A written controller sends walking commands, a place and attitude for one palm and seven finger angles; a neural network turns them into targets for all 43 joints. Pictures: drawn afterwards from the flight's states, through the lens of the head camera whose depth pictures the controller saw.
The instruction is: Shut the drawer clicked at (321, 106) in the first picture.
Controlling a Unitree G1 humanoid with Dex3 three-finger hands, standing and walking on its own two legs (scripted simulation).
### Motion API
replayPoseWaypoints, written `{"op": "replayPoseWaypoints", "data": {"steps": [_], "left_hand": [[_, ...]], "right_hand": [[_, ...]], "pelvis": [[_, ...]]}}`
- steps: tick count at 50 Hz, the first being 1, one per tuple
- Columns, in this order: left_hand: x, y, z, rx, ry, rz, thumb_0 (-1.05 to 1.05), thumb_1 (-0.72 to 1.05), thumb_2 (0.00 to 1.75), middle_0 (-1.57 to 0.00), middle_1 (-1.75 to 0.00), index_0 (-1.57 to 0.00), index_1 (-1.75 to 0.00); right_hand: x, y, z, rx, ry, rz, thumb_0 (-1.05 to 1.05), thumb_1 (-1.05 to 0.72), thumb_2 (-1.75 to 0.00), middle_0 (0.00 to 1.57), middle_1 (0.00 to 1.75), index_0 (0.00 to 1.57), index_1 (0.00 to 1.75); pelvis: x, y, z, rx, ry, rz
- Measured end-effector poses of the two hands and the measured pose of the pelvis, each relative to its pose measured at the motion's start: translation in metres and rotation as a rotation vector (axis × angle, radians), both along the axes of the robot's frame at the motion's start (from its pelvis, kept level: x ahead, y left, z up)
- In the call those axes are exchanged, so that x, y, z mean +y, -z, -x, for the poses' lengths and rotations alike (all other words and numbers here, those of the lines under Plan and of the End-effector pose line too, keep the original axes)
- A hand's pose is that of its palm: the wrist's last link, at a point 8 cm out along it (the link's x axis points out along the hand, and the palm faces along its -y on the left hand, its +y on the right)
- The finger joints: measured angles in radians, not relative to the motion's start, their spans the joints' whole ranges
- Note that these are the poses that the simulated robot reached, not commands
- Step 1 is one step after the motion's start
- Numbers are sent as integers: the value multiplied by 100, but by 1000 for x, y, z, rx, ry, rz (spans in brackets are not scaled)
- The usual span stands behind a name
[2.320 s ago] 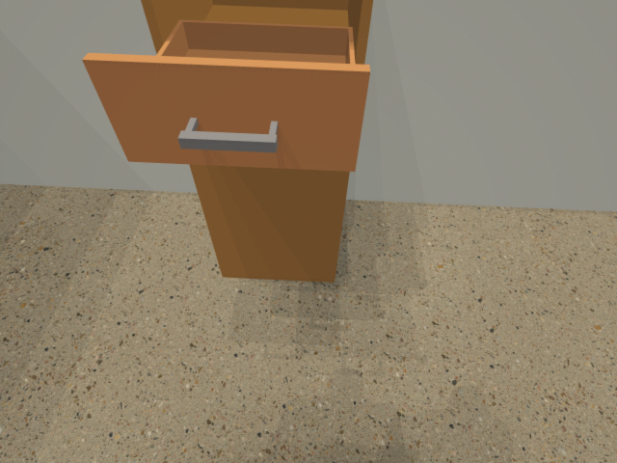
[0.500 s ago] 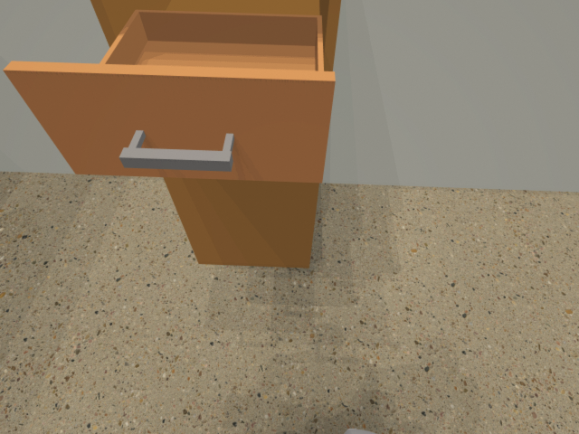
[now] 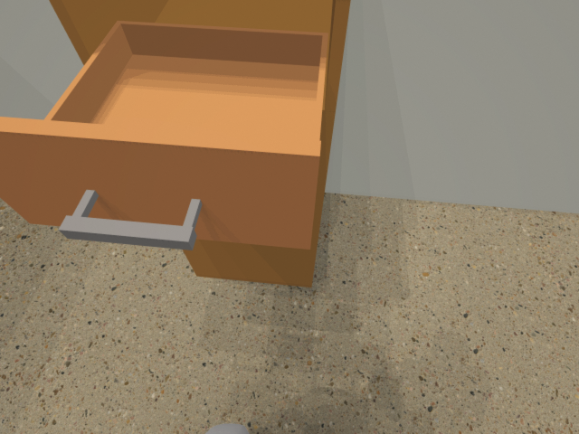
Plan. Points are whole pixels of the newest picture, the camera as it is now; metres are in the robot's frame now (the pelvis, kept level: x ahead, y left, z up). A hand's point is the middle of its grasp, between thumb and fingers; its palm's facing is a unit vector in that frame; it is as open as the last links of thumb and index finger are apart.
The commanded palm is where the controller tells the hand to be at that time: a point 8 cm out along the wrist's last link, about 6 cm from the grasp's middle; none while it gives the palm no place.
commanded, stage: come to a stop and stand still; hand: left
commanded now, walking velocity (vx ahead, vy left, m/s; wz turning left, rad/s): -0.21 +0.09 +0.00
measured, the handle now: (135, 218) +0.32 +0.20 +0.14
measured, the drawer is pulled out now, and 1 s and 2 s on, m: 0.29 0.29 0.29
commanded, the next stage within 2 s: look again from close up in 0.96 s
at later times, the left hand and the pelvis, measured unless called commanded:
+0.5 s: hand out of the picture +0.08 +0.20 -0.18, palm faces -0.03 -0.95 -0.30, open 7.4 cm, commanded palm none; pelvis +0.01 -0.01 -0.02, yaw -3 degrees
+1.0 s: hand out of the picture +0.01 +0.16 -0.17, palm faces -0.03 -0.97 -0.24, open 7.4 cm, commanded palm none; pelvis -0.01 -0.03 +0.00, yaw -2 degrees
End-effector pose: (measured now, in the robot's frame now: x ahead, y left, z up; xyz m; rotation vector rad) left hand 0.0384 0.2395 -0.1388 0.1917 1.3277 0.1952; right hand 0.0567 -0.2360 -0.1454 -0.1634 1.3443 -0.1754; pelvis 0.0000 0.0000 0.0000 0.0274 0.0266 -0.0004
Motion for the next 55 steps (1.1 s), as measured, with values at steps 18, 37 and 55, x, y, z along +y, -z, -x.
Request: {"op": "replayPoseWaypoints", "data": {"steps": [18,37,55], "left_hand": [[34,1,-30,6,16,-37,1,91,90,-20,-30,-20,-30],[-34,-6,-30,-160,110,5,0,91,90,-20,-30,-20,-30],[-31,1,43,64,41,21,1,91,90,-20,-30,-20,-30]], "right_hand": [[2,-13,-39,-82,-58,59,1,-91,-90,20,30,20,30],[-10,12,45,-102,48,-59,1,-92,-90,20,30,20,30],[-12,2,113,126,60,-49,1,-91,-90,20,30,20,30]], "pelvis": [[9,-1,-7,-9,17,41],[-19,10,9,-71,39,10],[-26,1,7,-45,32,17]]}}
